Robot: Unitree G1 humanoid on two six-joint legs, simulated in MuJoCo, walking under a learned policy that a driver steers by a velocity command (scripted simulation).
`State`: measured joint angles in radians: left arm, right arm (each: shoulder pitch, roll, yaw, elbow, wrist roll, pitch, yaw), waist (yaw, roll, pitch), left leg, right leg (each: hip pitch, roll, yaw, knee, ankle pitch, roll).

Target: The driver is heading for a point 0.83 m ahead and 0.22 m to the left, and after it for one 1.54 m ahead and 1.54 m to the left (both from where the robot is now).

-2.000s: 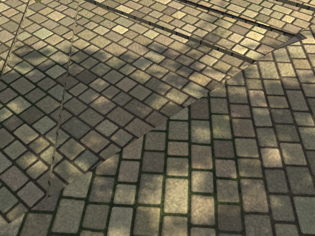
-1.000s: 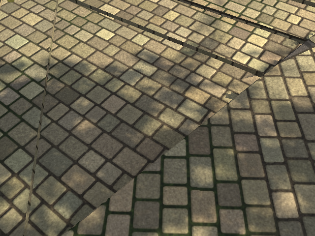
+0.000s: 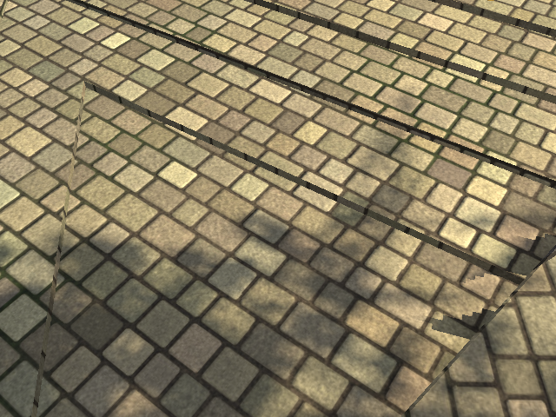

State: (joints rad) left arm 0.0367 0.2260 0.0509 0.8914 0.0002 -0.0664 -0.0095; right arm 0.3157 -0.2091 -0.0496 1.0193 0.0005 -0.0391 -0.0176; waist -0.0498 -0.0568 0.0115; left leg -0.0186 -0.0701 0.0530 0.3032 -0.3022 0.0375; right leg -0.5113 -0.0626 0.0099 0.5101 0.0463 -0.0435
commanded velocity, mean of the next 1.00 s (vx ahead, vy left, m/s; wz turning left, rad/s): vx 0.05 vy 0.00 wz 0.00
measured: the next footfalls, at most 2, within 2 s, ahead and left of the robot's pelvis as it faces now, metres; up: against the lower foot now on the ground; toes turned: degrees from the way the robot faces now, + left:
right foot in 0.02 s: +0.18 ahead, -0.12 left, +0.00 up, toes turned -2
left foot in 0.30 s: +0.06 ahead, +0.11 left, +0.00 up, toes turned +0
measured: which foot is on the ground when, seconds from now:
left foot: down 0.00-0.04, up 0.06-0.28, down 0.30-1.00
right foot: up 0.00-0.00, down 0.02-1.00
